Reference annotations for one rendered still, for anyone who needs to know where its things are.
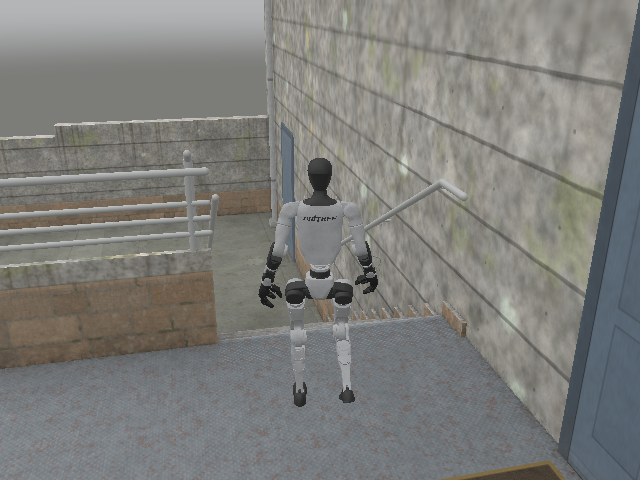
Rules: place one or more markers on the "stairs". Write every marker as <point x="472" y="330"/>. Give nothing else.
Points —
<point x="284" y="329"/>

